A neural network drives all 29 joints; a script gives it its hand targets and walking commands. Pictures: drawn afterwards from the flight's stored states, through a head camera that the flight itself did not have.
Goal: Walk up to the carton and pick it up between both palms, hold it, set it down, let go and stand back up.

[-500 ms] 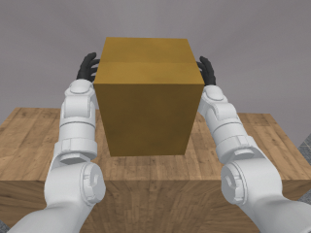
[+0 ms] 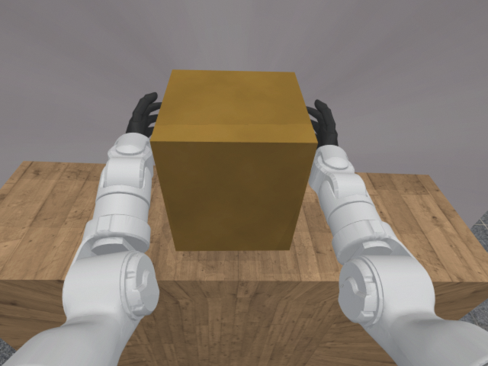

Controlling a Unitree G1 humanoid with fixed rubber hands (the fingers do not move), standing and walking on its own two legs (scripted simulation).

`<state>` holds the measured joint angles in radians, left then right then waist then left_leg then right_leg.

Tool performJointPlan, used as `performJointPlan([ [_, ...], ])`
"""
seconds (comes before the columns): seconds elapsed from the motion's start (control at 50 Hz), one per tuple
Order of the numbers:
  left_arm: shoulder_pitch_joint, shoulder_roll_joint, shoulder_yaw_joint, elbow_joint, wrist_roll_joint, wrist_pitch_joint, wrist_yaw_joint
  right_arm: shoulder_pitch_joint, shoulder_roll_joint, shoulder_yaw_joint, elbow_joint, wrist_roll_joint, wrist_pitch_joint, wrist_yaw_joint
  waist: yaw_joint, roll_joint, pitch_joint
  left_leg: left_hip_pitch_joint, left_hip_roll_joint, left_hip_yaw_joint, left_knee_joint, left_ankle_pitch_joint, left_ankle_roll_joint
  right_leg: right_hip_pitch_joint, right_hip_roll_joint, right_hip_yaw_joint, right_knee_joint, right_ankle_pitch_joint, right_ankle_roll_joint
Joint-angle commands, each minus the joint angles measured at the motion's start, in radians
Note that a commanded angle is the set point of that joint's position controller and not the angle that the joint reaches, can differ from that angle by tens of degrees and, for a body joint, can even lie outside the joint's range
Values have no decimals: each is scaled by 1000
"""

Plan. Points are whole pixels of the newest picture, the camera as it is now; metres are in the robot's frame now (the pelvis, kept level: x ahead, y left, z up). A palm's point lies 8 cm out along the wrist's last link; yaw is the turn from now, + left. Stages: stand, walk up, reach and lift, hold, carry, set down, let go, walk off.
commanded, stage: set down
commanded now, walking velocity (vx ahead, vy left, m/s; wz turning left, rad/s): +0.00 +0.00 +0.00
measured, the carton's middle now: (233, 164) +0.42 +0.01 +0.14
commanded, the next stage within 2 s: none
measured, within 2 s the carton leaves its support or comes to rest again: rests again in 1.38 s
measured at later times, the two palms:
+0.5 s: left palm (142, 152) +0.43 +0.16 +0.16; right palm (318, 162) +0.39 -0.14 +0.16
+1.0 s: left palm (149, 164) +0.44 +0.16 +0.12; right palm (314, 177) +0.40 -0.14 +0.12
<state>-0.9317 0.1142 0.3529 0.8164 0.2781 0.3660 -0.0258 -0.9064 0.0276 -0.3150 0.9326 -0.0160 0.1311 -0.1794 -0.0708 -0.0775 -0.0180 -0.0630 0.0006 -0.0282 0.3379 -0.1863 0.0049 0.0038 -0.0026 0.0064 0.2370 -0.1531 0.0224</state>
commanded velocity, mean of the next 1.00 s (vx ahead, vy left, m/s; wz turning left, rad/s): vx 0.00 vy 0.00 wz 0.00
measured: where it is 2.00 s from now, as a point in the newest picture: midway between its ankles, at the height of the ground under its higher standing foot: outside the picture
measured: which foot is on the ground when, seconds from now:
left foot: down 0.00-1.00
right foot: down 0.00-1.00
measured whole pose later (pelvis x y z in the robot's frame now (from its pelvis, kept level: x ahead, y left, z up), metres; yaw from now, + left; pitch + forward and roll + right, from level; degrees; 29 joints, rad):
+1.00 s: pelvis +0.01 +0.00 +0.00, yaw -1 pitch +1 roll -1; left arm -0.92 0.10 0.42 0.99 0.30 0.16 -0.06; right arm -0.79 0.16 -0.56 0.83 -0.29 0.01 -0.13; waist -0.05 -0.07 -0.02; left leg -0.16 0.01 0.02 0.33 -0.18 0.01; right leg -0.11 -0.01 -0.01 0.25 -0.15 0.03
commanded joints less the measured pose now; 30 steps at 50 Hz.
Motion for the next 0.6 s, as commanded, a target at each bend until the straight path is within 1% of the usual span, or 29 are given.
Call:
performJointPlan([
  [0.0, -667, -654, -283, -89, -86, -88, -145, -768, 529, 281, -212, 16, -89, 120, -9, 132, -450, 232, -38, 103, 32, 458, -89, 81, 64, -101, 19, 302, 15],
  [0.02, -648, -643, -264, -87, -76, -92, -148, -743, 525, 265, -202, 7, -85, 119, -11, 124, -442, 214, -41, 103, 22, 433, -83, 92, 58, -97, 18, 308, 16],
  [0.04, -641, -625, -232, -71, -61, -91, -153, -729, 525, 258, -180, -3, -80, 123, -3, 104, -388, 186, -40, 107, 3, 389, -72, 95, 60, -96, 15, 277, 18],
  [0.06, -620, -617, -221, -55, -56, -88, -159, -728, 525, 251, -199, -10, -82, 123, 2, 104, -388, 168, -44, 110, -4, 365, -63, 96, 51, -93, 17, 275, 21],
  [0.08, -639, -626, -238, -74, -71, -95, -161, -741, 532, 246, -220, -17, -94, 122, -2, 111, -424, 157, -43, 109, -4, 366, -65, 102, 52, -96, 23, 293, 21],
  [0.1, -613, -620, -229, -40, -59, -93, -162, -748, 529, 256, -240, -19, -99, 122, 9, 100, -418, 156, -43, 114, 2, 380, -64, 114, 55, -94, 21, 309, 21],
  [0.12, -641, -627, -239, -48, -68, -104, -163, -770, 545, 256, -263, -29, -107, 121, 8, 102, -468, 148, -47, 114, 2, 369, -64, 119, 51, -94, 24, 316, 25],
  [0.16, -684, -655, -286, -86, -97, -140, -151, -801, 584, 294, -304, -17, -127, 124, 12, 115, -557, 179, -42, 112, 29, 452, -73, 130, 56, -93, 46, 401, 23],
  [0.18, -716, -665, -315, -97, -116, -157, -146, -795, 587, 290, -296, -23, -132, 123, -12, 132, -599, 189, -45, 107, 36, 457, -81, 118, 52, -91, 45, 420, 23],
  [0.2, -733, -672, -310, -94, -113, -171, -137, -806, 588, 295, -291, -21, -133, 130, 11, 153, -604, 191, -39, 108, 36, 463, -86, 103, 55, -91, 44, 385, 13],
  [0.22, -741, -652, -297, -80, -109, -177, -135, -777, 596, 293, -251, -34, -124, 133, 8, 146, -569, 184, -42, 114, 28, 429, -79, 99, 47, -85, 38, 364, 15],
  [0.24, -727, -631, -279, -73, -105, -182, -140, -750, 605, 295, -239, -40, -116, 132, 13, 128, -540, 165, -44, 118, 19, 404, -70, 117, 41, -76, 41, 383, 22],
  [0.26, -711, -616, -268, -52, -94, -179, -147, -717, 597, 269, -222, -56, -108, 128, -1, 136, -497, 140, -45, 119, 10, 382, -68, 129, 36, -74, 45, 397, 28],
  [0.28, -689, -606, -244, -19, -87, -173, -158, -731, 582, 251, -227, -66, -105, 128, 3, 120, -462, 110, -44, 120, -8, 328, -62, 139, 33, -74, 42, 368, 30],
  [0.3, -684, -597, -228, -18, -82, -174, -163, -719, 574, 230, -216, -78, -105, 131, 8, 112, -454, 92, -42, 121, -15, 307, -59, 143, 31, -73, 47, 358, 30],
  [0.32, -667, -585, -213, -3, -66, -170, -168, -697, 564, 210, -195, -91, -101, 133, 1, 118, -425, 95, -41, 123, -20, 304, -62, 143, 32, -78, 48, 352, 31],
  [0.34, -683, -587, -209, 2, -71, -174, -172, -716, 561, 199, -215, -101, -106, 135, 8, 121, -442, 82, -41, 128, -25, 283, -63, 130, 32, -82, 41, 317, 28],
  [0.36, -691, -577, -194, 15, -63, -178, -172, -704, 566, 179, -194, -113, -105, 139, 9, 122, -429, 74, -43, 130, -32, 268, -62, 123, 29, -81, 38, 303, 27],
  [0.38, -707, -570, -184, 22, -63, -183, -174, -712, 570, 160, -201, -128, -106, 142, 7, 117, -434, 65, -42, 135, -37, 241, -60, 117, 28, -85, 32, 271, 26],
  [0.4, -706, -585, -200, -7, -68, -195, -171, -691, 583, 156, -205, -138, -115, 144, 7, 128, -473, 89, -40, 131, -29, 287, -68, 118, 31, -89, 44, 309, 25],
  [0.42, -703, -581, -192, 3, -67, -200, -169, -696, 579, 159, -201, -148, -122, 148, 12, 120, -487, 106, -35, 135, -18, 323, -70, 118, 36, -89, 48, 318, 23],
  [0.44, -698, -579, -186, 2, -57, -207, -167, -679, 579, 152, -195, -155, -127, 151, 10, 127, -506, 122, -36, 137, -11, 346, -75, 118, 36, -91, 49, 328, 22],
  [0.46, -695, -562, -161, 31, -42, -206, -170, -673, 570, 136, -172, -166, -123, 155, 13, 117, -475, 120, -36, 139, -18, 328, -70, 106, 37, -94, 42, 290, 22],
  [0.48, -668, -565, -157, 39, -41, -206, -172, -667, 571, 136, -197, -170, -132, 160, 18, 113, -489, 124, -33, 143, -13, 349, -67, 106, 38, -98, 48, 303, 21],
  [0.5, -663, -559, -155, 56, -38, -205, -174, -673, 558, 126, -195, -178, -134, 161, 19, 119, -461, 111, -34, 143, -14, 338, -67, 93, 37, -98, 44, 290, 18],
  [0.52, -649, -564, -155, 43, -31, -205, -173, -677, 557, 132, -217, -178, -140, 165, 30, 132, -480, 114, -29, 143, -13, 356, -74, 103, 40, -99, 41, 292, 11],
  [0.54, -647, -570, -158, 50, -30, -206, -169, -692, 556, 134, -229, -186, -149, 169, 39, 136, -505, 111, -30, 144, -6, 378, -73, 94, 41, -103, 49, 298, 14],
  [0.56, -642, -574, -163, 65, -32, -205, -169, -697, 549, 128, -226, -189, -152, 170, 30, 130, -492, 117, -28, 144, -1, 393, -78, 86, 45, -103, 44, 304, 12],
  [0.58, -639, -563, -157, 68, -35, -208, -171, -679, 551, 126, -213, -195, -152, 171, 28, 121, -471, 108, -29, 145, -2, 383, -74, 85, 43, -101, 42, 300, 15],
])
